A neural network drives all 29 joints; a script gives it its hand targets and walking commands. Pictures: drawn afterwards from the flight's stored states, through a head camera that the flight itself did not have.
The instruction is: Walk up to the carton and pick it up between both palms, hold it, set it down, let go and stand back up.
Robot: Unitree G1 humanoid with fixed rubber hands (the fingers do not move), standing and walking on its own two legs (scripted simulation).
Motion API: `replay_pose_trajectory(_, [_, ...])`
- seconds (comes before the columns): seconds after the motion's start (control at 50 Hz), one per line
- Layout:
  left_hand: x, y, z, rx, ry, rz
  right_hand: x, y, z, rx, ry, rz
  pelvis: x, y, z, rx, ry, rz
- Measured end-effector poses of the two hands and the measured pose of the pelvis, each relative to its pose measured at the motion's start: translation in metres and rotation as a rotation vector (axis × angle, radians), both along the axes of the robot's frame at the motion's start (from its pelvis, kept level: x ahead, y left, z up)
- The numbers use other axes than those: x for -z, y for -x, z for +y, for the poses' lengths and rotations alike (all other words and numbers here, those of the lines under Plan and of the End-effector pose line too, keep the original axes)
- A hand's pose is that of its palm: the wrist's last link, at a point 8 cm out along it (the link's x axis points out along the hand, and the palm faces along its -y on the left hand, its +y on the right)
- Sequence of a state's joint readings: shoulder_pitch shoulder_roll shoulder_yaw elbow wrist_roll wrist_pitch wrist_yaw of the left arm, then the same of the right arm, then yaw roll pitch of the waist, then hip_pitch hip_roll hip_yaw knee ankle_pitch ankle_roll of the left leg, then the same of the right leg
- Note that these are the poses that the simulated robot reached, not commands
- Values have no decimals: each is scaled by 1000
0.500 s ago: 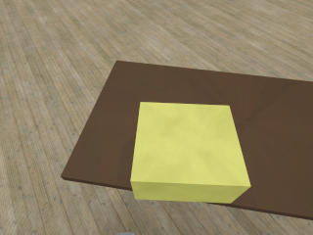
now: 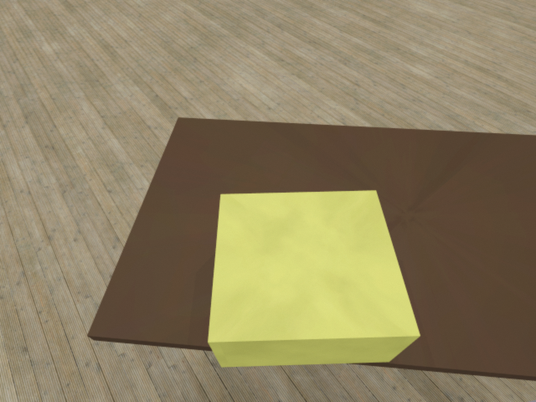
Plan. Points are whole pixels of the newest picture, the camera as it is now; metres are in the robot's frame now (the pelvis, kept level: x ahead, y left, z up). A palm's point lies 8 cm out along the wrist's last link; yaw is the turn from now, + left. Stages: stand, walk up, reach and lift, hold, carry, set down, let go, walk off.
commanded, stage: walk up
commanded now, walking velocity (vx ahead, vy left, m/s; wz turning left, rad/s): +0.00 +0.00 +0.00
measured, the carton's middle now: (301, 275) +0.31 -0.04 -0.03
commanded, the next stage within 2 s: none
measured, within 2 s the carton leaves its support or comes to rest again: neither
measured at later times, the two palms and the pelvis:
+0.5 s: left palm out of the picture +0.03 +0.19 -0.15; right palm out of the picture -0.06 -0.28 -0.16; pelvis -0.02 -0.05 -0.02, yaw +0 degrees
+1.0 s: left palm out of the picture -0.02 +0.13 -0.14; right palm out of the picture -0.02 -0.28 -0.15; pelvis -0.01 -0.08 +0.00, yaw +1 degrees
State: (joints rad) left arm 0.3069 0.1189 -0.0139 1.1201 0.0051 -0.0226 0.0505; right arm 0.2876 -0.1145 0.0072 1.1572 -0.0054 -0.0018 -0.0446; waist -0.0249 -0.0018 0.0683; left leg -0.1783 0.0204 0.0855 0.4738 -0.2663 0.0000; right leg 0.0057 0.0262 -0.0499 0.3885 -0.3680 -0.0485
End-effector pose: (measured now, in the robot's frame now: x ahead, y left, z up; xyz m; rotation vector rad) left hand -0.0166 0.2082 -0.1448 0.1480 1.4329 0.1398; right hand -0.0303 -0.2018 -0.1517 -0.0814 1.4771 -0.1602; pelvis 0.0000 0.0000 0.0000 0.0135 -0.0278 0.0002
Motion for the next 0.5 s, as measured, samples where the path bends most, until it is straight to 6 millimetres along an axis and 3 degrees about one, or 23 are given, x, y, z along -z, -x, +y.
replay_pose_trajectory(0.24, [3, 25, -15, -35, 21, 61, 1, -8, -5, -6, 6, 12, 2, -6, -6, -5, 3, -3])
replay_pose_trajectory(0.3, [6, 29, -11, -21, 12, 101, -1, -13, -14, 19, 45, -33, 4, 1, -9, 13, 15, 5])
replay_pose_trajectory(0.36, [11, 14, 2, 33, -18, 100, -7, 6, -40, 77, 121, -53, 7, 12, -21, 32, 29, 3])
replay_pose_trajectory(0.42, [8, -23, 1, 44, -37, -34, -5, 32, -61, 69, 139, 21, 8, 14, -32, 20, 9, -3])
replay_pose_trajectory(0.46, [4, -40, -5, 43, -60, -115, 3, 36, -72, 47, 115, 48, 12, 15, -40, 14, -10, -7])
replay_pose_trajectory(0.5, [2, -42, -16, 38, -78, -154, 12, 32, -80, 25, 82, 42, 15, 16, -48, 7, -1, -22])
